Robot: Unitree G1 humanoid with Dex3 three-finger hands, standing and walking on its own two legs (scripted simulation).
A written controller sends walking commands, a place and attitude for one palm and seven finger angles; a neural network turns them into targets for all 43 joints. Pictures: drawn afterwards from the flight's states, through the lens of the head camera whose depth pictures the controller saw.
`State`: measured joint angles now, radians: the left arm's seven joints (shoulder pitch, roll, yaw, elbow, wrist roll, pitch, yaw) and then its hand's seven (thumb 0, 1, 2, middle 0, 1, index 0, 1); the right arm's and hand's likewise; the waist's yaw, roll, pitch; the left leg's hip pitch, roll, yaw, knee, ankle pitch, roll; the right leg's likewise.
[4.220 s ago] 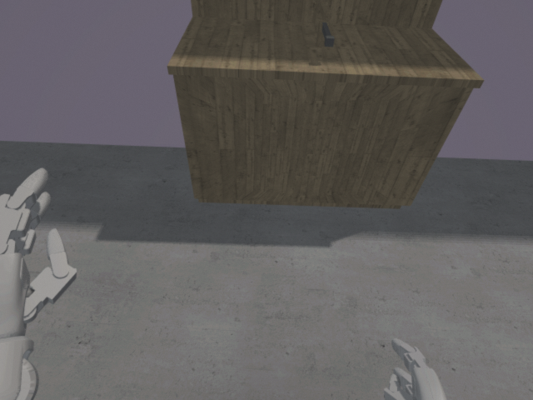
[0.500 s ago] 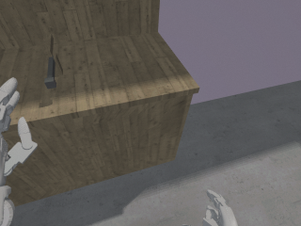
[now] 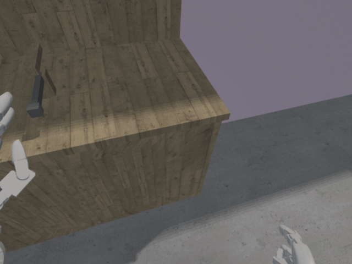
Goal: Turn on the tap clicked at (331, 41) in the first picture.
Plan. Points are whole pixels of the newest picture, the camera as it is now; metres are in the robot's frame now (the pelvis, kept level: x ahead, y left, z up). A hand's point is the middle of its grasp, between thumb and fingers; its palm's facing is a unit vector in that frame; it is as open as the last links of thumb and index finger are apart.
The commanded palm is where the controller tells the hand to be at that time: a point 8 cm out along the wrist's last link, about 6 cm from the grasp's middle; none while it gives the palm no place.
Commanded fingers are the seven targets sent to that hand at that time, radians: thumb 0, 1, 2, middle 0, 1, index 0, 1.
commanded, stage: come to a stop and stand still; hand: left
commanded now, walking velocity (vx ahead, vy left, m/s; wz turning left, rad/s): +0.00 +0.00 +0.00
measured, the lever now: (35, 110) +0.46 +0.39 +0.07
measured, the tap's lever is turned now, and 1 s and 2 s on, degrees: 0 0 0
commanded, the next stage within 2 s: look again from close up in 1.36 s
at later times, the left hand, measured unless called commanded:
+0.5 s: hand (57, 172) +0.23 +0.20 +0.17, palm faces +0.38 -0.82 -0.43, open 7.4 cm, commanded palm +0.17 +0.25 +0.18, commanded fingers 0.00 0.90 0.90 -0.20 -0.30 -0.20 -0.30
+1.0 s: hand (58, 200) +0.19 +0.19 +0.16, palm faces +0.37 -0.86 -0.36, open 7.4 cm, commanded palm +0.13 +0.24 +0.18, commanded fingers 0.00 0.90 0.90 -0.20 -0.30 -0.20 -0.30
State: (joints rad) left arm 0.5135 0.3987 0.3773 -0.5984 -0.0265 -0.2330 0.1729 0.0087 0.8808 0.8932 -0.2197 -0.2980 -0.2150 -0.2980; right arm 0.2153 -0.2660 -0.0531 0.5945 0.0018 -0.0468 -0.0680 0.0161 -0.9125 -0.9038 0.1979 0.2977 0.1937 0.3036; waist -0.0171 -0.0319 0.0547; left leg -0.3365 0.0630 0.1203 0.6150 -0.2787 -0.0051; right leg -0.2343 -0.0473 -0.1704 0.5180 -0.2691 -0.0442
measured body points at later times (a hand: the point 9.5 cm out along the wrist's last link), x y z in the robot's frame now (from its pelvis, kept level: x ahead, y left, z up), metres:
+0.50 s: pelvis +0.01 -0.03 +0.00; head +0.02 -0.05 +0.45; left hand +0.20 +0.25 +0.19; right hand +0.18 -0.24 -0.10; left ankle +0.02 +0.11 -0.72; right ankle +0.05 -0.11 -0.74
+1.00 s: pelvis -0.04 -0.03 +0.00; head -0.05 -0.04 +0.45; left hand +0.16 +0.24 +0.18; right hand +0.11 -0.26 -0.09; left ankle +0.00 +0.09 -0.73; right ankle +0.05 -0.11 -0.74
